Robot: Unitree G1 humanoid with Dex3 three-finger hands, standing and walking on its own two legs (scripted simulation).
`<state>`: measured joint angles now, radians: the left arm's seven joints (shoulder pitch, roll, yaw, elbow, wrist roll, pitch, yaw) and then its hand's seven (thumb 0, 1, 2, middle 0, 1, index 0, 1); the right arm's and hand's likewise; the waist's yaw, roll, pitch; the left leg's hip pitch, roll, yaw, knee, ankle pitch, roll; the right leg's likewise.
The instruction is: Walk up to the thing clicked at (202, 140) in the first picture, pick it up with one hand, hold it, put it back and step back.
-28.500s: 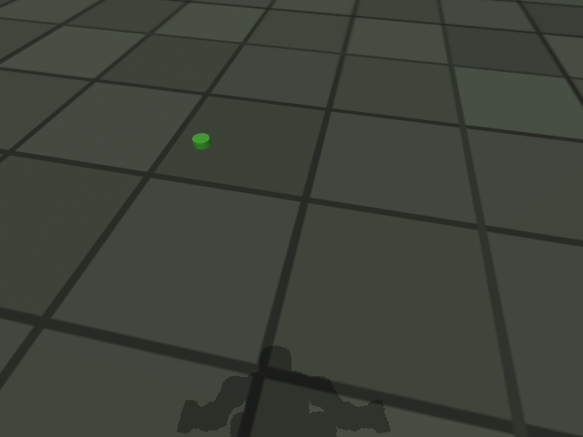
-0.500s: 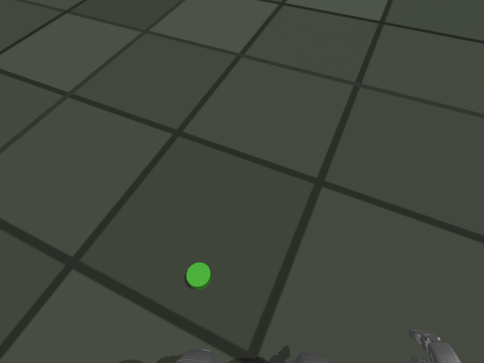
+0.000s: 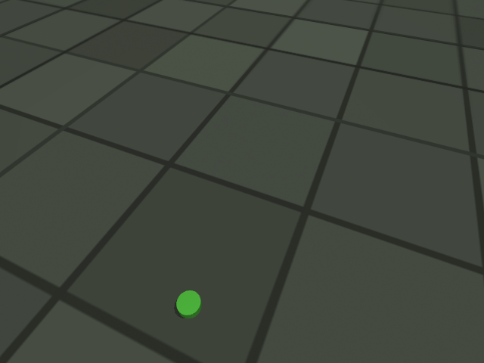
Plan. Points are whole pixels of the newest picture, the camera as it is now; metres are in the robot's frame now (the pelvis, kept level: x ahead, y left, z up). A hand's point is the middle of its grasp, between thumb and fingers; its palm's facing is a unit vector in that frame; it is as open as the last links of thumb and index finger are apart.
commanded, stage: walk up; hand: left
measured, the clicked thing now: (189, 304) +0.46 +0.23 -0.75
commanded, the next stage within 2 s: stand in 0.68 s
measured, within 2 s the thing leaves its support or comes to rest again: neither
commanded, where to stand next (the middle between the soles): +0.10 +0.01 m, yaw -1 degrees
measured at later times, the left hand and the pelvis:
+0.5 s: hand out of the picture +0.10 +0.25 -0.15, palm faces -0.01 -0.94 -0.34, open 7.4 cm; pelvis +0.01 +0.00 +0.01, yaw +0 degrees
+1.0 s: hand out of the picture +0.09 +0.26 -0.15, palm faces -0.02 -0.94 -0.34, open 7.4 cm; pelvis +0.01 +0.00 +0.01, yaw +0 degrees
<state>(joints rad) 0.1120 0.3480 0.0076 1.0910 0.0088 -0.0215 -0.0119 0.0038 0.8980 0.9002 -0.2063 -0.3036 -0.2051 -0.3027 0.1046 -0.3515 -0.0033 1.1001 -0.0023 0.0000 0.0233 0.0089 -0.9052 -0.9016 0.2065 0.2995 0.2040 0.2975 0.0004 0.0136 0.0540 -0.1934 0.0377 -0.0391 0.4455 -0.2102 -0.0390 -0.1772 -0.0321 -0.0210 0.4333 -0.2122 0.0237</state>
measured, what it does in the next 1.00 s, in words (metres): stands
